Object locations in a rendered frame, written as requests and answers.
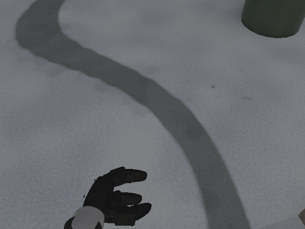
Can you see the left robot hand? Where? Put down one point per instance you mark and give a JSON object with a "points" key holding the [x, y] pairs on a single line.
{"points": [[113, 204]]}

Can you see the left robot forearm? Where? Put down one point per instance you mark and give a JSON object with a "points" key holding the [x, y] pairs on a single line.
{"points": [[86, 217]]}

